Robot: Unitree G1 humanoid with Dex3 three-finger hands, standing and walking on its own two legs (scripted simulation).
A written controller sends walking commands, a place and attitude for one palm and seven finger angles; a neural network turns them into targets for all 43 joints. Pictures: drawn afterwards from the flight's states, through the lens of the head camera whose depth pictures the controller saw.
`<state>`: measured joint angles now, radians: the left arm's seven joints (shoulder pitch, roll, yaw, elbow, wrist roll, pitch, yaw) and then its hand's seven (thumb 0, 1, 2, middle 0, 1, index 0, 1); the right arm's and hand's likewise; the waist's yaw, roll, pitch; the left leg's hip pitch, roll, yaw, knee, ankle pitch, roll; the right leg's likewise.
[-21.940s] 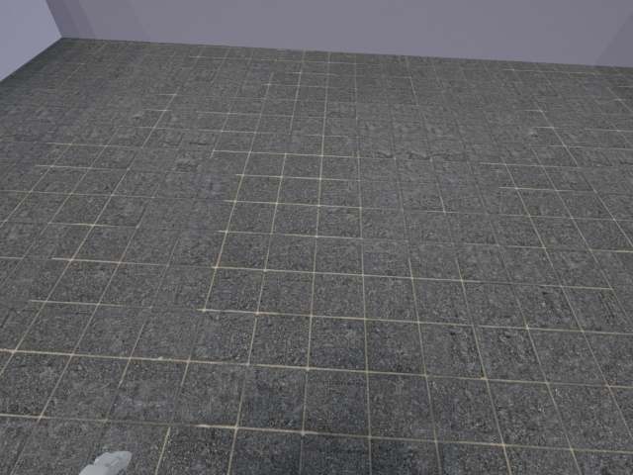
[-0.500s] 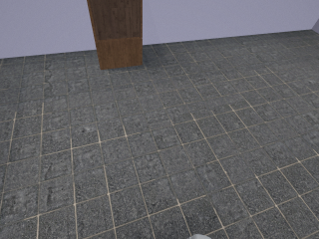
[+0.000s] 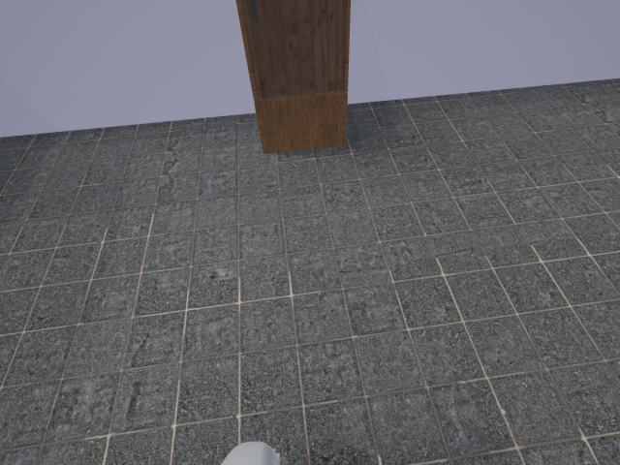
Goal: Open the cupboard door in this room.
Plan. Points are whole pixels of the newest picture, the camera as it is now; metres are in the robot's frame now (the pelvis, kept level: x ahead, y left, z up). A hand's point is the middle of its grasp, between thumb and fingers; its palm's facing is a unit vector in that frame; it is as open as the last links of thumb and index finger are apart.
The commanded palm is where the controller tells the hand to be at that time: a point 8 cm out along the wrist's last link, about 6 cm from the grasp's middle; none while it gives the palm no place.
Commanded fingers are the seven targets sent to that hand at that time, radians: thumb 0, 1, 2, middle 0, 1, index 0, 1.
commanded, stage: turn or walk to find it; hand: left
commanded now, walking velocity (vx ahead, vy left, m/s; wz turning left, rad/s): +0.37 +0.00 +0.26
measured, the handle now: out of the picture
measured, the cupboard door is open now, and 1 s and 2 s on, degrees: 0 0 0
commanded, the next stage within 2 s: stand and wait in 0.88 s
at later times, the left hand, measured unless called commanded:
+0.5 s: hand (175, 422) +0.21 +0.24 -0.18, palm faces +0.16 -0.97 -0.17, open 7.4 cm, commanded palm none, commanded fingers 0.00 0.90 0.90 -0.20 -0.30 -0.20 -0.30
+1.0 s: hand (222, 280) +0.47 +0.21 -0.16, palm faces +0.16 -0.96 -0.24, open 7.2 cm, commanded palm none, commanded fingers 0.00 0.90 0.90 -0.20 -0.30 -0.20 -0.30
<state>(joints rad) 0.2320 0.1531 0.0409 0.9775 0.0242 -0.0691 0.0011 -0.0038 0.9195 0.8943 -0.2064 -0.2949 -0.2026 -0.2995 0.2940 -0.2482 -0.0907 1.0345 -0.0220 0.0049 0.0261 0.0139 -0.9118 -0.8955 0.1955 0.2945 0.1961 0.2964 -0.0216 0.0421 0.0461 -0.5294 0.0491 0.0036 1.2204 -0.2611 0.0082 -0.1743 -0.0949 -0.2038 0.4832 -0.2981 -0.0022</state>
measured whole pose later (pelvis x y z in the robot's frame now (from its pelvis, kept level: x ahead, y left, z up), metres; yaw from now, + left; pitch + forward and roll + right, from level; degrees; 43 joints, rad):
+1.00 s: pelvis +0.45 +0.01 +0.00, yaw +7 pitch -2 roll +1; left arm 0.24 0.17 0.05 1.04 0.02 -0.06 0.01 -0.01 0.94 0.89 -0.21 -0.29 -0.20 -0.30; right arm 0.27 -0.18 -0.07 1.08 -0.02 -0.01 0.01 0.01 -0.91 -0.90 0.20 0.29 0.20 0.30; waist -0.01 0.03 0.07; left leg -0.51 0.10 0.03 1.15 -0.26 -0.01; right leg -0.22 -0.05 -0.17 0.47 -0.23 -0.04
